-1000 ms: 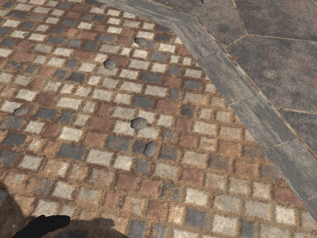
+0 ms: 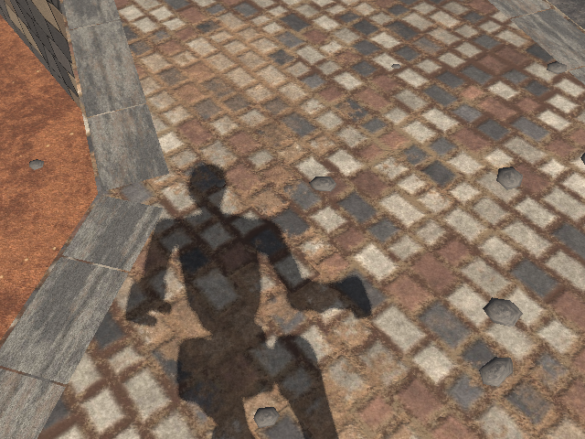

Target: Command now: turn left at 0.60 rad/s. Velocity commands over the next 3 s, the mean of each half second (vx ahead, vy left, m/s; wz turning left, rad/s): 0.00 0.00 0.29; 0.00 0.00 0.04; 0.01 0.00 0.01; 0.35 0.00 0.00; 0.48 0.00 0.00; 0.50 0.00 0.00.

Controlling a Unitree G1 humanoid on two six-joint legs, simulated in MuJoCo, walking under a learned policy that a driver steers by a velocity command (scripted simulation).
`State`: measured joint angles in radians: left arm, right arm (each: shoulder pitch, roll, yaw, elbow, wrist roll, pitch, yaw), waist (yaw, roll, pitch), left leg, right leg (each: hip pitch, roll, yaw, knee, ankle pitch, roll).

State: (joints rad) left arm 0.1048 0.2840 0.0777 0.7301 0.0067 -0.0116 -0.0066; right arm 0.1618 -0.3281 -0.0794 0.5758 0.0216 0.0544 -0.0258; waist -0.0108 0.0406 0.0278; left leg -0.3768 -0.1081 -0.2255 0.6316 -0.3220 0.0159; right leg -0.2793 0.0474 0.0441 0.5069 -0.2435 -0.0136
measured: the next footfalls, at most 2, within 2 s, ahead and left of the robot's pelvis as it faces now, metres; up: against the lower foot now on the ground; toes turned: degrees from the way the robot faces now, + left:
left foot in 0.34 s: +0.01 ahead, +0.15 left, +0.00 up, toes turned +4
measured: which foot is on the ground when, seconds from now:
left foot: up 0.00-0.32, down 0.34-1.00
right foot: down 0.00-1.00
